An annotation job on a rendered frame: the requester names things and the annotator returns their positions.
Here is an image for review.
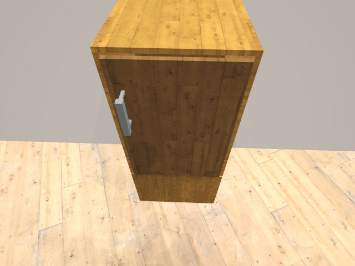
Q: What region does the handle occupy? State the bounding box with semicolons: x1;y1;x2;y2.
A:
114;90;132;136

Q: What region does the cupboard door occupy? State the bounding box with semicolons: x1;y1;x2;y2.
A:
99;55;254;177

